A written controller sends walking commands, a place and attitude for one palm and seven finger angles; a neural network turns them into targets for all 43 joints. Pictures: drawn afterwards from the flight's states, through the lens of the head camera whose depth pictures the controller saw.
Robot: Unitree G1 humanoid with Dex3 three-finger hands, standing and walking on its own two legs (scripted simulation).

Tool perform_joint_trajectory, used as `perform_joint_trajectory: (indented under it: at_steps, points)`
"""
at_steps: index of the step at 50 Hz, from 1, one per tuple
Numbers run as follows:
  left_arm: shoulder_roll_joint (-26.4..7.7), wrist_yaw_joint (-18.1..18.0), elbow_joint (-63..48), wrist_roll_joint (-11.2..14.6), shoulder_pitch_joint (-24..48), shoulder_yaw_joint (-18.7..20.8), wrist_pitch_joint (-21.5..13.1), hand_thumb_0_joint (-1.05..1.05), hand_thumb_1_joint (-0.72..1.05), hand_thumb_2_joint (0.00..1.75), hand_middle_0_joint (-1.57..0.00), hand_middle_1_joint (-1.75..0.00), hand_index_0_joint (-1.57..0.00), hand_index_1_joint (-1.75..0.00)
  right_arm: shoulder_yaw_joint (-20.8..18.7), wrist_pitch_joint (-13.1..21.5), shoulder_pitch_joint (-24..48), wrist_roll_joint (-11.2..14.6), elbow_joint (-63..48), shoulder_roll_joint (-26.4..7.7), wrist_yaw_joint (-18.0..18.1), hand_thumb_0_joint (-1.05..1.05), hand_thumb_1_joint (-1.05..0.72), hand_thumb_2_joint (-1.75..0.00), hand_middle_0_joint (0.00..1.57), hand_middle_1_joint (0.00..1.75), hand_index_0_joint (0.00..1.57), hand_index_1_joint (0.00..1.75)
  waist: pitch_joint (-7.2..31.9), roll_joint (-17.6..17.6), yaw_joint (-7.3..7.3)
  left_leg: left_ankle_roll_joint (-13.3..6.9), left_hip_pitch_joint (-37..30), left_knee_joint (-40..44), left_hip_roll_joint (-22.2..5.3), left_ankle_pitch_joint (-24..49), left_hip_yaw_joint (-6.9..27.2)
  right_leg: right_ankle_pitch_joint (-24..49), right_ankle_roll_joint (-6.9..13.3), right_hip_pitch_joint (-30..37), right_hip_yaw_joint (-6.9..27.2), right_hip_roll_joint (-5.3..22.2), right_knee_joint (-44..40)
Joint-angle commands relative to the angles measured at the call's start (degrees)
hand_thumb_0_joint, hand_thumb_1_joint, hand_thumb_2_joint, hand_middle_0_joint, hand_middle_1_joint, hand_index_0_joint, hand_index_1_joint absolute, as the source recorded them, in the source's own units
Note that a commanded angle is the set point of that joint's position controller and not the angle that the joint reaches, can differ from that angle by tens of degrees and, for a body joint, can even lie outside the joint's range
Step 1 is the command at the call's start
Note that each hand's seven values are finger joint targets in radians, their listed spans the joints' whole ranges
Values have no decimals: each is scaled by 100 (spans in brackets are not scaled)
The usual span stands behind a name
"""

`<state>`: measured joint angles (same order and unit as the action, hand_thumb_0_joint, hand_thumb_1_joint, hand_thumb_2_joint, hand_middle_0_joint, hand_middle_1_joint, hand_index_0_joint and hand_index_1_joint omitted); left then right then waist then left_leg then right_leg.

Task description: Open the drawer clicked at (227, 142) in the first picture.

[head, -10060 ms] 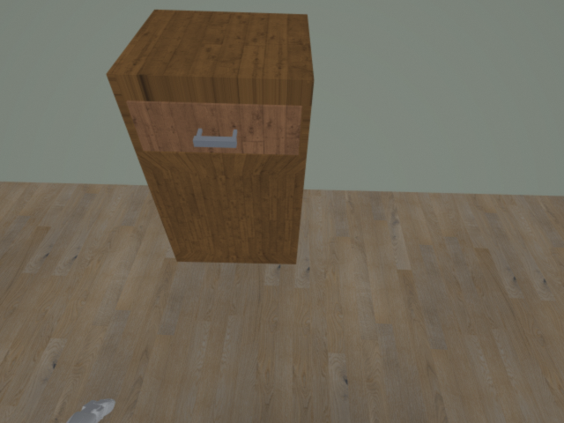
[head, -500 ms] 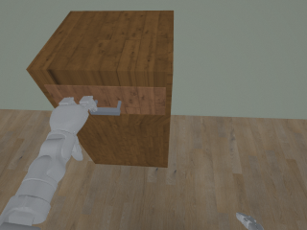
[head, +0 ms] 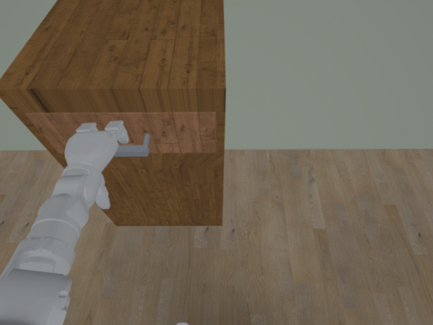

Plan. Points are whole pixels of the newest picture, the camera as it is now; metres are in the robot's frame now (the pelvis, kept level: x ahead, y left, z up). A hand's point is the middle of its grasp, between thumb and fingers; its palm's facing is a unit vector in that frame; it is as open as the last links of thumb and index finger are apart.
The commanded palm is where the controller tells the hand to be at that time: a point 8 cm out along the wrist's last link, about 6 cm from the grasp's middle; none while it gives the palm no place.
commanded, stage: move the hooked fingers above the handle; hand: left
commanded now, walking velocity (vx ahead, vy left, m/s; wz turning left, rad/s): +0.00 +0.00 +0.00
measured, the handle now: (127, 144) +0.54 +0.25 -0.07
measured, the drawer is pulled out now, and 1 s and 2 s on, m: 0.00 0.00 0.00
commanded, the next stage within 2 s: none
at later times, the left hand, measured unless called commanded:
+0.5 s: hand (117, 151) +0.48 +0.24 -0.02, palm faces -0.09 -0.06 -0.99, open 13.9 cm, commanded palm +0.48 +0.25 +0.04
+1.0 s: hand (117, 145) +0.48 +0.24 +0.00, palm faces -0.02 -0.07 -1.00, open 13.8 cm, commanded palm +0.48 +0.24 +0.04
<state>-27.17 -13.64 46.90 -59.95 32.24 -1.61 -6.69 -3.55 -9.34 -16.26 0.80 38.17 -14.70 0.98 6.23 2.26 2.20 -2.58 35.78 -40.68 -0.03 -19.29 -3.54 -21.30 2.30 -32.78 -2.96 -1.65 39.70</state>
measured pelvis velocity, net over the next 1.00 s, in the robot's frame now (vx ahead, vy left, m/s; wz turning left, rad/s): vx -0.01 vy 0.03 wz -0.01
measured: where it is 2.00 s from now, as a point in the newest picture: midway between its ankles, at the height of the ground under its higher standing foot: outside the picture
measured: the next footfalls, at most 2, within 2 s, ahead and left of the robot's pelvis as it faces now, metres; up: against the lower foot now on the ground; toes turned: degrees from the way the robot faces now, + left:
none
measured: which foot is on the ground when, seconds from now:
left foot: down 0.00-1.00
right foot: down 0.00-1.00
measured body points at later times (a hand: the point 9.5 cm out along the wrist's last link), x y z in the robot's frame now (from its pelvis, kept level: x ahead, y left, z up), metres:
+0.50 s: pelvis -0.01 +0.02 -0.02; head +0.11 +0.03 +0.41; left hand +0.48 +0.24 +0.04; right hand -0.02 -0.26 -0.14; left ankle +0.00 +0.09 -0.71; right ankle -0.03 -0.09 -0.71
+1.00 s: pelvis -0.01 +0.03 -0.03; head +0.10 +0.05 +0.41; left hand +0.48 +0.24 +0.05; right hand -0.02 -0.24 -0.14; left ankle +0.00 +0.09 -0.71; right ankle -0.03 -0.09 -0.71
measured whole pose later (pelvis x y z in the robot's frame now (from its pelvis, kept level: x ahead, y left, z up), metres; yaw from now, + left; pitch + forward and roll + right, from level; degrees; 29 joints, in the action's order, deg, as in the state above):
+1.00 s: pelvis -0.01 +0.03 -0.03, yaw -1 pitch +22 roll -4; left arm -28.6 -19.3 61.8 -63.6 50.2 -2.5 -7.2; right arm -2.7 -8.5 -21.2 -1.7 40.0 -14.0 0.2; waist 8.5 2.6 7.7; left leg -4.9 51.8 -52.7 -0.2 -22.9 -2.6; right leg -23.1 0.3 -46.6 -4.0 -1.5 48.0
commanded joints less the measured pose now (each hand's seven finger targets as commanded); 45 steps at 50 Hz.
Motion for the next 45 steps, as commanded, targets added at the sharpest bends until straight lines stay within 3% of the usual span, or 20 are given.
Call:
perform_joint_trajectory:
  at_steps: [1, 3, 6, 8, 10, 11, 13, 18, 19, 24, 27, 28, 30, 33, 35, 38, 42, 43, 44, 45]
  points:
    - [-1589, -335, -847, -69, 2573, 567, -204, 0, -50, 30, -30, -120, -30, -120, -311, 115, -496, -60, -445, -835, 117, 0, -90, -90, 20, 30, 20, 30, 2027, -13, 182, -98, -1211, -1, 170, 2085, 262, 2223, -17, 468, 389, -92, -282]
    - [-1851, -432, -702, -141, 2756, 755, -254, 0, -50, 30, -30, -120, -30, -120, -308, 102, -591, -78, -399, -852, 124, 0, -90, -90, 20, 30, 20, 30, 2202, 89, 191, -82, -1098, -93, 170, 2130, 288, 2227, -19, 398, 388, -105, -171]
    - [-1749, -590, -393, -180, 2803, 696, -199, 0, -50, 30, -30, -120, -30, -120, -312, 116, -705, -111, -376, -845, 98, 0, -90, -90, 20, 30, 20, 30, 2298, 190, 216, -65, -1023, -216, 149, 2131, 279, 2131, -5, 180, 333, -134, -59]
    - [-1979, -657, -135, -218, 2764, 880, -134, 0, -50, 30, -30, -120, -30, -120, -307, 104, -795, -120, -372, -873, 85, 0, -90, -90, 20, 30, 20, 30, 2509, 122, 191, -60, -905, -294, 159, 2263, 292, 2287, -18, 251, 332, -156, 32]
    - [-1891, -686, 18, -227, 2919, 763, -48, 0, -50, 30, -30, -120, -30, -120, -311, 95, -855, -128, -355, -896, 81, 0, -90, -90, 20, 30, 20, 30, 2481, 39, 279, -57, -795, -345, 143, 2198, 282, 2261, -29, 155, 313, -158, 57]
    - [-1660, -672, 81, -219, 3003, 541, -14, 0, -50, 30, -30, -120, -30, -120, -310, 106, -916, -133, -343, -890, 68, 0, -90, -90, 20, 30, 20, 30, 2434, 126, 335, -56, -818, -358, 144, 2194, 265, 2257, -29, 90, 310, -166, 47]
    - [-1636, -624, 150, -229, 3272, 466, -20, 0, -50, 30, -30, -120, -30, -120, -331, 103, -1017, -141, -262, -942, 59, 0, -90, -90, 20, 30, 20, 30, 2565, 66, 463, -57, -929, -421, 103, 2290, 324, 2237, -49, -84, 286, -187, 79]
    - [-1704, -522, -3, -215, 3766, 462, -255, 0, -50, 30, -30, -120, -30, -120, -362, 111, -1227, -194, -140, -986, 78, 0, -90, -90, 20, 30, 20, 30, 2848, 313, 577, -44, -1192, -590, 48, 2381, 455, 2000, -34, -507, 267, -234, 186]
    - [-1591, -533, 157, -219, 3767, 389, -272, 0, -50, 30, -30, -120, -30, -120, -358, 115, -1273, -207, -108, -970, 86, 0, -90, -90, 20, 30, 20, 30, 2665, 334, 613, -36, -1145, -608, 36, 2316, 473, 1859, -15, -661, 224, -248, 205]
    - [-2033, -806, 507, -378, 4202, 670, -247, 0, -50, 30, -30, -120, -30, -120, -295, 141, -1375, -260, -25, -1029, 81, 0, -90, -90, 20, 30, 20, 30, 2550, 485, 677, -21, -739, -813, 8, 2111, 574, 1485, 9, -1188, 146, -271, 457]
    - [-2441, -929, 554, -381, 3935, 1075, -73, 0, -50, 30, -30, -120, -30, -120, -277, 102, -1383, -310, -109, -1069, 34, 0, -90, -90, 20, 30, 20, 30, 3060, 690, 418, 31, -896, -874, 1, 2585, 578, 1712, 43, -999, 90, -303, 610]
    - [-2431, -950, 512, -415, 3964, 1042, -18, 0, -50, 30, -30, -120, -30, -120, -282, 81, -1403, -300, -136, -1069, 20, 0, -90, -90, 20, 30, 20, 30, 3273, 813, 436, 51, -1041, -902, -22, 2728, 578, 1780, 22, -1018, 85, -311, 632]
    - [-2218, -914, 606, -400, 3750, 913, 129, 0, -50, 30, -30, -120, -30, -120, -292, 63, -1432, -299, -149, -1061, -14, 0, -90, -90, 20, 30, 20, 30, 3271, 784, 396, 78, -1138, -896, -66, 2915, 571, 1846, 18, -987, 42, -331, 603]
    - [-2205, -775, 752, -370, 3465, 888, 284, 0, -50, 30, -30, -120, -30, -120, -284, -24, -1454, -257, -147, -1101, -20, 0, -90, -90, 20, 30, 20, 30, 3147, 500, 402, 82, -1196, -809, -125, 3008, 586, 1861, -13, -888, 25, -342, 491]
    - [-1939, -726, 624, -338, 3694, 635, 336, 0, -50, 30, -30, -120, -30, -120, -289, -43, -1452, -241, -160, -1088, -3, 0, -90, -90, 20, 30, 20, 30, 2987, 319, 522, 57, -1172, -713, -144, 2725, 614, 1706, -33, -899, 12, -334, 402]
    - [-1888, -608, 234, -275, 3922, 571, 116, 0, -50, 30, -30, -120, -30, -120, -310, -15, -1438, -229, -155, -1083, 49, 0, -90, -90, 20, 30, 20, 30, 2951, 466, 561, 59, -1481, -621, -196, 2596, 705, 1470, -29, -1030, 32, -322, 296]
    - [-1219, -565, -23, -216, 4522, 21, -182, 0, -50, 30, -30, -120, -30, -120, -338, 78, -1427, -255, -39, -1011, 87, 0, -90, -90, 20, 30, 20, 30, 2408, 671, 840, 100, -1746, -553, -258, 2198, 923, 967, 4, -1704, -24, -289, 239]
    - [-1337, -612, 8, -282, 4531, 117, -223, 0, -50, 30, -30, -120, -30, -120, -348, 96, -1463, -255, -15, -1027, 80, 0, -90, -90, 20, 30, 20, 30, 2425, 736, 801, 150, -1823, -544, -286, 2122, 1050, 870, 1, -1879, -41, -287, 315]
    - [-1149, -656, 74, -261, 4573, -6, -213, 0, -50, 30, -30, -120, -30, -120, -354, 112, -1457, -273, 4, -1018, 67, 0, -90, -90, 20, 30, 20, 30, 2422, 783, 845, 162, -1861, -568, -273, 2034, 1066, 805, 13, -1993, -51, -289, 335]
    - [-1334, -721, 119, -302, 4606, 157, -206, 0, -50, 30, -30, -120, -30, -120, -339, 127, -1479, -281, 24, -1028, 63, 0, -90, -90, 20, 30, 20, 30, 2465, 771, 797, 198, -1824, -565, -281, 2022, 1124, 793, 28, -2035, -76, -281, 397]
